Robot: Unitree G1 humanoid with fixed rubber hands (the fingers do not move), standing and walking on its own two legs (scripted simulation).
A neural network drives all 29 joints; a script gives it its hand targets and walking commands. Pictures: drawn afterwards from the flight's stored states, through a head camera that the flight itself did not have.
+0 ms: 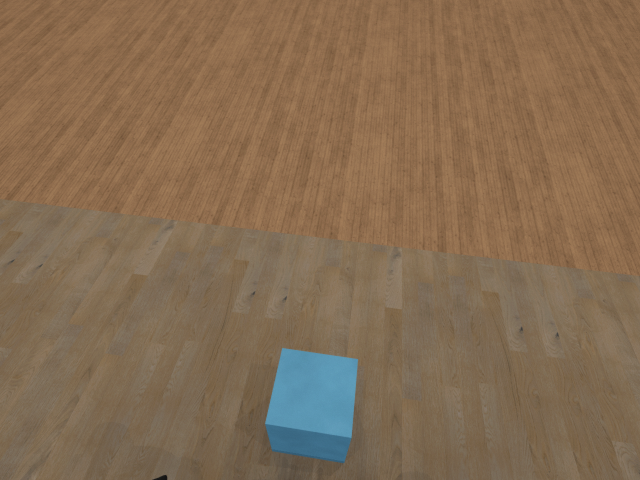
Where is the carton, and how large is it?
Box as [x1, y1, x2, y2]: [265, 348, 357, 462]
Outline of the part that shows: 282,348 265,422 272,450 343,462 351,437 357,359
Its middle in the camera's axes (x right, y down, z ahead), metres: -0.02 +0.46 +1.08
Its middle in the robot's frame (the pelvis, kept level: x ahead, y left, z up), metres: +0.44 +0.02 -0.64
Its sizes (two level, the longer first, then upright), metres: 0.210 0.200 0.250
